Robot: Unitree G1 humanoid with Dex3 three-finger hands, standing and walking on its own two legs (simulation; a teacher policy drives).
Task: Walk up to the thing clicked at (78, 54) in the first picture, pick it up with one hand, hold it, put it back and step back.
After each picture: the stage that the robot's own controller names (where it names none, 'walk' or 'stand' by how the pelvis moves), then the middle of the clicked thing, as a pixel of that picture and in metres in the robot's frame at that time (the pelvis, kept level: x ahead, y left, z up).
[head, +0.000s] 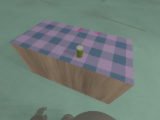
stand; (79, 51) +0.64 +0.12 -0.06
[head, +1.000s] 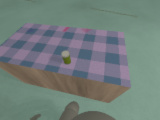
stand; (66, 57) +0.50 +0.23 -0.05
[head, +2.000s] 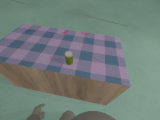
stand; (69, 58) +0.52 +0.20 -0.04
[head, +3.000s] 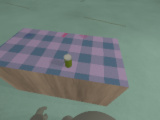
stand; (68, 61) +0.51 +0.20 -0.06
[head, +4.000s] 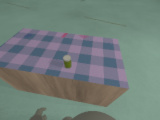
stand; (67, 62) +0.50 +0.21 -0.06
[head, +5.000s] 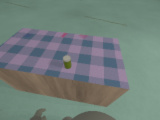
stand; (67, 62) +0.49 +0.21 -0.06
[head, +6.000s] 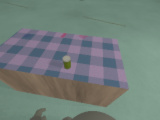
rise first; (67, 62) +0.49 +0.21 -0.06
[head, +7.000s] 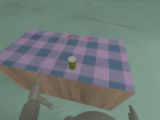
rise first; (72, 63) +0.49 +0.19 -0.06
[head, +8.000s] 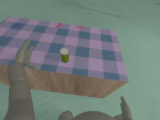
go down; (64, 55) +0.52 +0.18 -0.03
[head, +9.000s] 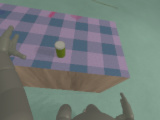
go down; (60, 50) +0.51 +0.18 +0.01
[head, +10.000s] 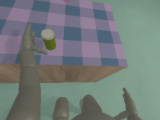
close in; (49, 40) +0.52 +0.19 +0.04
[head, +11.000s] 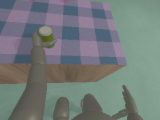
lift; (47, 37) +0.54 +0.19 +0.05
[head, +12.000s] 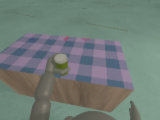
lift; (62, 65) +0.31 +0.17 +0.17
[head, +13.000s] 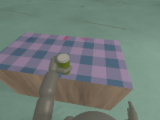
hold; (64, 64) +0.33 +0.16 +0.15
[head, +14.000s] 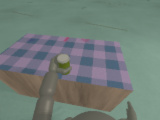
hold; (64, 64) +0.33 +0.16 +0.15
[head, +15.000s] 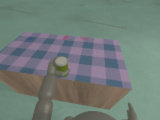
hold; (62, 67) +0.32 +0.17 +0.12
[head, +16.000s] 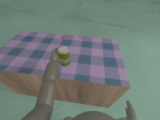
crouch; (64, 56) +0.40 +0.17 +0.14
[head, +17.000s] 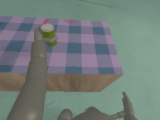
lower; (49, 35) +0.53 +0.20 +0.14
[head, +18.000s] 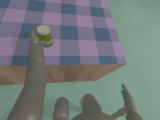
lower; (45, 37) +0.54 +0.20 +0.05
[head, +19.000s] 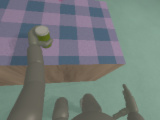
lower; (44, 37) +0.54 +0.20 +0.05
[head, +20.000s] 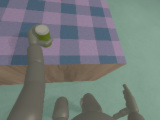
lower; (44, 36) +0.54 +0.20 +0.05
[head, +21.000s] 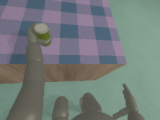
lower; (43, 35) +0.54 +0.20 +0.05
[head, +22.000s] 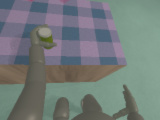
open; (46, 39) +0.53 +0.20 +0.04
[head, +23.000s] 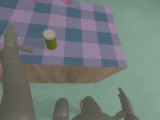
sink last; (50, 40) +0.52 +0.20 +0.04
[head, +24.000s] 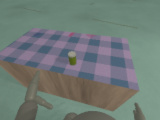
sink last; (72, 58) +0.52 +0.20 -0.01
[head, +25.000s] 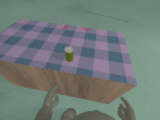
stand; (69, 54) +0.52 +0.19 +0.01
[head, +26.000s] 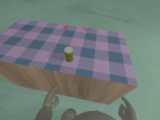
stand; (69, 54) +0.51 +0.19 +0.01
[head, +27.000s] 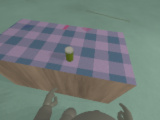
stand; (69, 54) +0.52 +0.18 +0.00
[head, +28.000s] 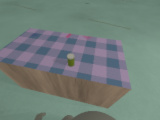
stand; (70, 60) +0.53 +0.19 -0.06
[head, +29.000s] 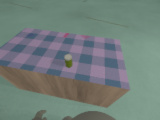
stand; (68, 61) +0.51 +0.20 -0.06
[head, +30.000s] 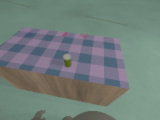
stand; (67, 60) +0.51 +0.21 -0.06
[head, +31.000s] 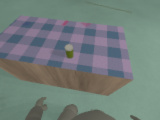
walk; (69, 51) +0.54 +0.20 -0.05
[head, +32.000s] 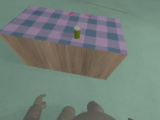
walk; (77, 32) +0.82 +0.16 -0.04
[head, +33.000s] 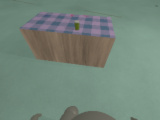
stand; (77, 25) +1.15 +0.29 -0.04
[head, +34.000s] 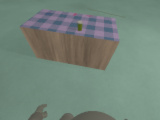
stand; (79, 26) +1.11 +0.20 -0.06
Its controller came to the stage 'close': yes
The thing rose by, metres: 0.20
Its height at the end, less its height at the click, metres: +0.00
